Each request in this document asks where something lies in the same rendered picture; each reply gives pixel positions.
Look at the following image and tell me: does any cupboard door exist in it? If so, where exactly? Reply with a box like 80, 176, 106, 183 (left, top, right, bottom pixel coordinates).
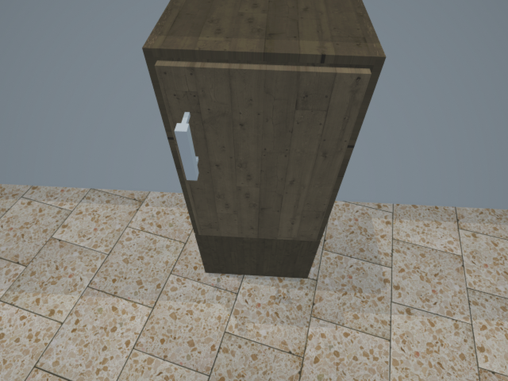
155, 60, 371, 241

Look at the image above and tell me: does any handle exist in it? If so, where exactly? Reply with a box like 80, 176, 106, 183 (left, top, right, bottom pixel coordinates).
175, 112, 199, 181

